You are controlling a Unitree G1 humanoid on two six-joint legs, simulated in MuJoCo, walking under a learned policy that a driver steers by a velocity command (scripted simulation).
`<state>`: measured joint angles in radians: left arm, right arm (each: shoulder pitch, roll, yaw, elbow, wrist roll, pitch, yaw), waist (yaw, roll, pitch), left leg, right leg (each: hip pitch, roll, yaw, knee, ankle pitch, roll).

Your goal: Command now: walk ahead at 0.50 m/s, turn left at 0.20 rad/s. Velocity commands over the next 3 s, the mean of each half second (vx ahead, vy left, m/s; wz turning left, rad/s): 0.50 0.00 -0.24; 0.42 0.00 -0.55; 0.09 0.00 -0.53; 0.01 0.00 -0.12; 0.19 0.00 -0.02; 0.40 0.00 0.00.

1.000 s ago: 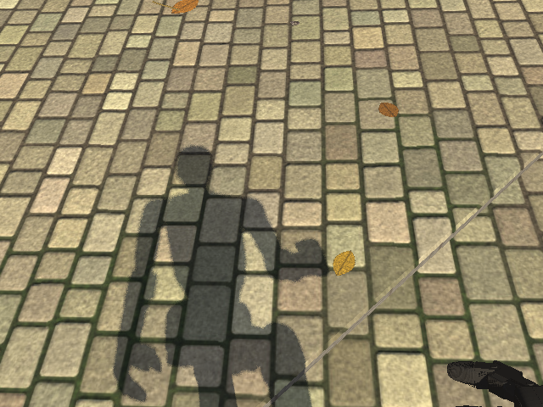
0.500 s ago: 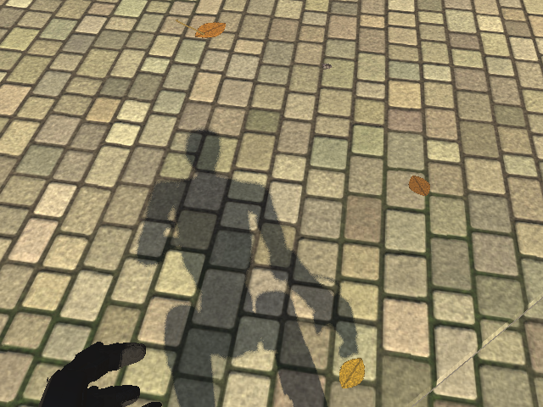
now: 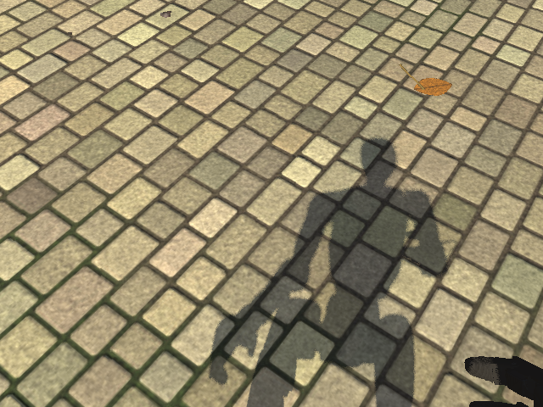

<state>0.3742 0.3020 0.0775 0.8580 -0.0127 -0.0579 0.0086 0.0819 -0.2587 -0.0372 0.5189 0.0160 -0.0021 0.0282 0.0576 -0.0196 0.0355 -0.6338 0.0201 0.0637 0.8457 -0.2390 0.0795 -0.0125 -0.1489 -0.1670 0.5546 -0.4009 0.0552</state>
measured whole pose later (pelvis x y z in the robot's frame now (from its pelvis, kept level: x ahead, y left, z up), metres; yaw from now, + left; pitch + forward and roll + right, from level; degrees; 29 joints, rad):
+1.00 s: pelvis +0.55 -0.10 +0.03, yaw -31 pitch +2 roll -1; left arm 0.34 0.30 0.09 0.70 -0.02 0.00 0.03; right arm 0.02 -0.27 -0.04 0.65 -0.02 -0.11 0.01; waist 0.08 0.02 0.02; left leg -0.49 -0.02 -0.07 0.45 0.05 -0.01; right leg -0.17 0.14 0.22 0.62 -0.46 -0.05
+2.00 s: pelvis +0.61 -0.15 +0.05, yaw -48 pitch -1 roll +0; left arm 0.18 0.23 0.04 0.78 0.02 0.02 0.02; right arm 0.17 -0.24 -0.03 0.89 -0.01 -0.01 -0.01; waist 0.00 -0.01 0.02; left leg -0.21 0.03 0.00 0.51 -0.29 -0.02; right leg -0.24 0.03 0.02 0.51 -0.25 -0.02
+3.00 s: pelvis +0.87 -0.35 +0.05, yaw -47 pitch +0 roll +1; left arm 0.23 0.27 0.06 0.91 -0.01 -0.07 0.03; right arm 0.18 -0.25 -0.04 0.93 -0.02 -0.09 0.04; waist -0.02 -0.04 0.06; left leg -0.27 -0.06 0.06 0.38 -0.11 0.08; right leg -0.52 -0.07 0.04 1.15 -0.36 -0.01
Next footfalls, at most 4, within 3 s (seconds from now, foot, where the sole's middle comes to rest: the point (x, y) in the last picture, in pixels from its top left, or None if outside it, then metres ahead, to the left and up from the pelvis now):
0.54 right None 0.45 -0.17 -0.72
1.00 left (325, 283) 0.77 -0.09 -0.72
1.44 right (395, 361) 0.57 -0.26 -0.72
1.76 left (322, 296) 0.73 -0.08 -0.72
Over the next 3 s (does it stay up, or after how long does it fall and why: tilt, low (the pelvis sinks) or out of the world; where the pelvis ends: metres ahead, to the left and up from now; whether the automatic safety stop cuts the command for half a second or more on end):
stays up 0.87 -0.35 0.05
